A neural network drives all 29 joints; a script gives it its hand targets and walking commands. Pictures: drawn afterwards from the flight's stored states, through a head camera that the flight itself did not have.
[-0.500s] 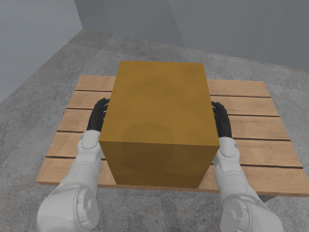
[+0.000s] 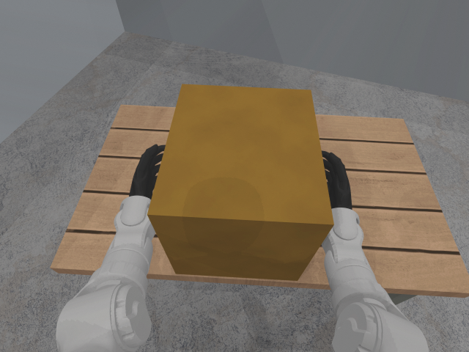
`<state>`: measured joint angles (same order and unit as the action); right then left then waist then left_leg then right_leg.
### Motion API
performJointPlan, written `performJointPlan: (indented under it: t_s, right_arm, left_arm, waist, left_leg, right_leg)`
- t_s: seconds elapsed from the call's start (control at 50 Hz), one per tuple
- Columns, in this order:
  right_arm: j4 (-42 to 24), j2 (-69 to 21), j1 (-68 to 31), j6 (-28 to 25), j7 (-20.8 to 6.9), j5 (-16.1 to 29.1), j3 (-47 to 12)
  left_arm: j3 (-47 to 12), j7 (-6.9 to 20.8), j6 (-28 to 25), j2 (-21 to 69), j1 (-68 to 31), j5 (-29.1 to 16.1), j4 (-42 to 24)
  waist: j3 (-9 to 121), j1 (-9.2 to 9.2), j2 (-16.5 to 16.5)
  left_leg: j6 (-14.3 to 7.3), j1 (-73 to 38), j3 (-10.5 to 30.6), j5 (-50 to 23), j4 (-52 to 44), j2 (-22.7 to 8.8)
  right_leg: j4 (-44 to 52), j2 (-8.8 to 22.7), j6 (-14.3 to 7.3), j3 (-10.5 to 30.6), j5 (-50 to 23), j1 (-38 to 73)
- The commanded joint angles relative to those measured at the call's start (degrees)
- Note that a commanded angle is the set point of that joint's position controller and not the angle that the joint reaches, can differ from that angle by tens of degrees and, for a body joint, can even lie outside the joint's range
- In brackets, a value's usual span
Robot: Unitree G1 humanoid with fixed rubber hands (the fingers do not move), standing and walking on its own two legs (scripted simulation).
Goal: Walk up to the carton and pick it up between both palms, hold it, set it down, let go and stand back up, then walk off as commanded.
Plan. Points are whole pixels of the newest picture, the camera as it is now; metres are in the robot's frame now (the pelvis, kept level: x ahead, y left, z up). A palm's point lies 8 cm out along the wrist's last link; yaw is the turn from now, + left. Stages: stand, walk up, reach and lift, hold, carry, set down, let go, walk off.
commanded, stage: set down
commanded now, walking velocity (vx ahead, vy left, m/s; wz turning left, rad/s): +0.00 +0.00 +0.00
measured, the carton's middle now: (241, 184) +0.44 +0.00 -0.01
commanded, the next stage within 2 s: none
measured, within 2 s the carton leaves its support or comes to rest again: neither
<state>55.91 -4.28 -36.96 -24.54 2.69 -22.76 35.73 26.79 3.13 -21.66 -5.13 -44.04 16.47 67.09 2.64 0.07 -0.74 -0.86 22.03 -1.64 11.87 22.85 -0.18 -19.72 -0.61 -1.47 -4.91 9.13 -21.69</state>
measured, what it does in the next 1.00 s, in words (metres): stands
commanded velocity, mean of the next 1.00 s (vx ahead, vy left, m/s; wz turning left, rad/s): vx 0.00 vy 0.00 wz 0.00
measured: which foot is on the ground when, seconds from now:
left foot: down 0.00-1.00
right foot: down 0.00-1.00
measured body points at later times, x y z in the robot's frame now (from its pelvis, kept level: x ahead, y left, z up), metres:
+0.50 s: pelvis -0.01 +0.01 -0.02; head +0.06 +0.03 +0.42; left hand +0.44 +0.20 +0.02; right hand +0.41 -0.18 +0.01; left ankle -0.02 +0.10 -0.74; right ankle +0.00 -0.10 -0.74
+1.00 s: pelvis -0.04 +0.00 -0.03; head +0.02 +0.00 +0.41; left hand +0.37 +0.22 +0.00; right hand +0.34 -0.23 -0.01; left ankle -0.02 +0.10 -0.74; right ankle +0.00 -0.10 -0.74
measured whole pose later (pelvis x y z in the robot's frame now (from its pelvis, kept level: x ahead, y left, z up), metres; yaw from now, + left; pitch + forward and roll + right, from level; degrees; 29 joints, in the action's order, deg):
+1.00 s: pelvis -0.04 +0.00 -0.03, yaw -1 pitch +19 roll -1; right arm 59.5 14.9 -31.7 -20.9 2.3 21.7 -4.7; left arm -1.9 2.0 -20.3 -18.9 -35.1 -16.5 62.9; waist 12.7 -0.8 0.6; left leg -0.8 43.0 -2.0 16.6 40.9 -1.7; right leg -36.9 -1.2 -2.1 -4.7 13.0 -42.6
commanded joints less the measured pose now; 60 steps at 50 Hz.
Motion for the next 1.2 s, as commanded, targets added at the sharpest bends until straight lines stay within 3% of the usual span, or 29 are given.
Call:
performJointPlan:
  t_s: [0.0, 0.06, 0.14, 0.16, 0.18, 0.28, 0.34, 0.36, 0.44, 0.46, 0.54, 0.58, 0.64, 0.66, 0.72, 0.74, 0.76, 0.8, 0.82, 0.86, 0.96, 0.98, 1.02, 1.08, 1.12, 1.18]
  right_arm:
    - [4.4, -23.6, -24.2, 1.5, -6.2, -6.3, -12.6]
    - [5.1, -20.0, -23.3, 1.7, -5.9, -5.6, -11.6]
    - [7.3, -5.1, -20.7, 1.2, -3.0, -1.3, -10.4]
    - [8.4, 2.0, -20.7, 1.2, -1.5, 2.5, -10.9]
    - [8.1, 6.3, -21.6, 1.0, -0.3, 5.1, -11.6]
    - [9.8, 14.1, -29.1, 0.6, 3.4, 20.3, -21.1]
    - [8.5, 16.4, -31.6, -0.3, 4.2, 27.3, -27.2]
    - [9.4, 17.3, -31.9, -0.6, 4.3, 28.8, -28.1]
    - [17.4, 23.0, -31.5, -1.4, 3.6, 35.6, -33.5]
    - [19.6, 24.2, -33.8, -1.3, 3.5, 37.3, -34.6]
    - [22.6, 26.6, -33.4, -2.7, 2.1, 42.4, -37.9]
    - [21.7, 28.0, -30.0, -4.2, 1.0, 43.7, -38.0]
    - [19.8, 29.5, -28.4, -4.0, -0.6, 45.4, -39.6]
    - [20.4, 29.8, -29.4, -3.4, -0.8, 45.8, -40.2]
    - [14.1, 29.4, -27.1, -2.3, -1.5, 46.4, -41.7]
    - [9.9, 28.9, -24.5, -2.4, -1.6, 46.9, -42.2]
    - [6.2, 29.5, -24.2, -2.1, -1.7, 47.1, -41.6]
    - [0.1, 29.1, -23.0, -2.0, -1.4, 46.7, -41.1]
    - [-1.8, 28.6, -19.0, -1.7, -1.2, 46.5, -41.7]
    - [-4.6, 28.8, -16.2, -0.2, -0.7, 45.6, -40.0]
    - [-7.8, 27.7, -15.9, 4.4, 0.5, 42.3, -35.7]
    - [-8.4, 26.3, -14.1, 4.8, 1.0, 42.2, -36.5]
    - [-9.3, 24.9, -15.5, 5.8, 1.2, 41.3, -36.2]
    - [-8.6, 23.0, -12.2, 6.6, 1.5, 40.5, -35.7]
    - [-6.5, 22.6, -13.4, 7.2, 1.8, 39.9, -35.5]
    - [-4.4, 22.4, -9.5, 6.9, 2.2, 40.3, -35.8]
  left_arm:
    - [-7.5, 3.2, -0.4, 20.8, -26.8, 3.9, 0.2]
    - [-5.5, 2.8, -0.5, 17.4, -26.4, 3.9, 1.7]
    - [-4.0, -0.6, -1.0, 4.0, -24.3, 1.3, 1.2]
    - [-4.1, -2.4, -1.0, -2.4, -24.6, -0.8, 1.8]
    - [-5.8, -3.8, -1.0, -6.3, -25.7, -4.1, 1.0]
    - [-15.0, -8.1, -3.2, -14.4, -31.5, -17.1, 3.2]
    - [-19.5, -7.5, -5.6, -16.7, -31.4, -22.9, 7.6]
    - [-20.6, -7.2, -6.1, -17.1, -31.8, -23.6, 9.1]
    - [-24.6, -5.6, -5.5, -17.3, -30.5, -26.4, 14.3]
    - [-25.4, -5.1, -5.3, -17.6, -32.5, -27.5, 16.9]
    - [-28.7, -4.2, -4.9, -18.6, -31.7, -30.8, 14.1]
    - [-29.2, -4.3, -4.6, -18.4, -28.1, -30.8, 9.0]
    - [-29.0, -3.7, -3.6, -19.4, -25.3, -31.3, 4.3]
    - [-29.3, -3.5, -3.1, -19.5, -26.0, -31.6, 5.1]
    - [-28.8, -2.8, -2.7, -21.1, -22.7, -32.6, 0.9]
    - [-28.2, -2.7, -3.0, -22.1, -20.9, -32.8, -3.2]
    - [-28.9, -2.7, -3.1, -22.3, -19.8, -33.7, -6.0]
    - [-28.0, -2.2, -3.2, -23.4, -17.4, -33.8, -9.5]
    - [-28.0, -2.0, -2.9, -23.3, -14.3, -33.9, -12.9]
    - [-27.2, -1.3, -1.7, -24.2, -12.5, -33.2, -15.0]
    - [-27.0, -0.7, 0.5, -25.2, -12.6, -33.6, -11.3]
    - [-26.7, -0.5, 0.9, -24.9, -11.7, -33.3, -12.0]
    - [-27.3, -0.3, 0.7, -25.9, -14.2, -33.8, -8.9]
    - [-27.3, -0.4, 0.4, -25.4, -12.5, -33.5, -8.9]
    - [-27.1, -0.5, 0.3, -25.7, -14.8, -33.2, -7.7]
    - [-27.8, -0.3, 0.9, -24.8, -9.8, -32.7, -7.0]
  waist:
    - [24.8, -0.53, 1.5]
    - [24.9, -0.14, 1.3]
    - [27.3, -0.28, 2.2]
    - [27.1, 0.17, 3.3]
    - [29.8, -0.80, 3.5]
    - [43.4, -0.97, 3.4]
    - [50.2, -0.80, 2.3]
    - [52.1, -0.85, 3.6]
    - [48.1, -0.06, 7.3]
    - [45.9, -0.16, 6.9]
    - [45.4, -0.59, 8.3]
    - [47.9, -0.60, 9.4]
    - [47.8, 0.09, 9.3]
    - [46.1, -0.27, 8.4]
    - [45.7, -0.38, 4.0]
    - [47.3, 0.10, 3.8]
    - [49.4, -0.73, 3.0]
    - [51.9, -0.30, 1.8]
    - [52.4, -0.97, 1.8]
    - [50.6, -1.29, 2.3]
    - [37.2, -1.68, 0.6]
    - [35.1, -1.71, 0.9]
    - [31.4, -1.59, 1.5]
    - [29.0, -0.90, 2.8]
    - [26.5, -1.02, 4.3]
    - [22.1, -0.71, 4.8]
  left_leg:
    - [2.4, -1.1, -2.4, -14.7, -2.7, -1.0]
    - [2.3, -0.9, -2.3, -13.8, -2.9, -0.9]
    - [2.7, -2.0, -2.1, -15.6, -1.7, -1.2]
    - [2.9, -1.1, -1.8, -14.9, -0.9, -1.3]
    - [3.1, -1.0, -1.8, -15.0, 0.0, -1.3]
    - [4.4, 1.3, -0.8, -19.7, 7.8, -0.6]
    - [4.9, 5.8, -0.8, -24.3, 12.5, 0.2]
    - [5.3, 5.6, -0.5, -25.4, 13.2, 0.0]
    - [6.4, 1.2, 0.5, -30.6, 16.5, -0.9]
    - [6.6, 1.5, 0.8, -30.8, 17.3, -0.9]
    - [8.0, -5.1, 2.1, -36.7, 20.3, -2.0]
    - [9.1, -9.6, 2.6, -43.1, 21.5, -2.4]
    - [9.1, -10.6, 2.6, -44.1, 21.5, -2.6]
    - [8.7, -9.2, 2.5, -42.2, 21.1, -2.2]
    - [6.7, -3.4, 2.0, -34.2, 19.9, -1.4]
    - [6.0, -2.7, 1.8, -31.8, 19.4, -1.1]
    - [5.6, -2.4, 1.9, -31.1, 19.6, -1.1]
    - [4.8, -0.8, 1.5, -29.1, 19.0, -0.4]
    - [4.2, -1.1, 1.7, -28.8, 18.2, -0.2]
    - [3.6, -0.4, 1.9, -24.5, 16.6, 0.3]
    - [1.4, 5.4, 2.4, -3.4, 12.1, 0.3]
    - [1.1, 5.0, 1.9, -3.6, 11.8, 0.8]
    - [0.5, 7.3, 2.9, 2.6, 11.2, 0.8]
    - [0.1, 7.6, 4.1, 6.3, 10.1, 0.7]
    - [0.7, 8.1, 4.5, 8.6, 9.7, 0.6]
    - [1.1, 6.7, 5.1, 7.8, 8.9, 0.3]
  right_leg:
    - [-1.3, 1.7, 0.9, 2.7, -15.3, 21.3]
    - [-1.2, 1.7, 0.9, 2.8, -14.6, 21.1]
    - [-1.7, 1.4, 0.9, 3.0, -14.6, 20.0]
    - [-1.8, 1.3, 0.6, 3.6, -13.4, 19.3]
    - [-2.1, 1.0, 0.6, 3.6, -13.8, 17.9]
    - [-7.4, -0.5, 0.3, 4.5, -19.8, 12.8]
    - [-12.3, -0.2, 0.9, 5.2, -28.0, 13.8]
    - [-13.5, -0.3, 0.9, 5.0, -28.6, 12.8]
    - [-16.1, -0.8, 0.7, 4.2, -24.7, 3.5]
    - [-16.5, -1.1, 0.7, 3.9, -22.2, 1.2]
    - [-16.6, -2.3, 0.4, 1.7, -15.3, -11.2]
    - [-16.4, -3.1, 0.3, 1.1, -16.5, -14.2]
    - [-15.5, -3.2, 0.0, 1.5, -15.1, -14.5]
    - [-15.3, -3.1, 0.3, 1.4, -14.5, -14.5]
    - [-15.6, -2.5, 1.1, 2.4, -16.0, -8.7]
    - [-15.4, -2.3, 1.2, 3.0, -16.5, -5.5]
    - [-16.0, -2.4, 1.3, 2.9, -18.5, -4.5]
    - [-16.0, -2.2, 1.6, 3.6, -20.1, -0.4]
    - [-15.6, -1.9, 1.8, 3.8, -22.1, 2.1]
    - [-14.2, -1.6, 1.5, 4.2, -19.1, 3.6]
    - [-12.8, 0.3, 1.2, 4.9, 0.5, 0.8]
    - [-12.4, 0.6, 1.4, 5.3, 0.0, 2.6]
    - [-13.4, 1.1, 1.4, 5.5, 5.9, 1.0]
    - [-13.8, 1.4, 1.1, 6.1, 9.0, 1.3]
    - [-14.1, 1.3, 1.0, 5.7, 9.1, 0.3]
    - [-13.9, 1.2, 0.8, 5.3, 6.8, 1.6]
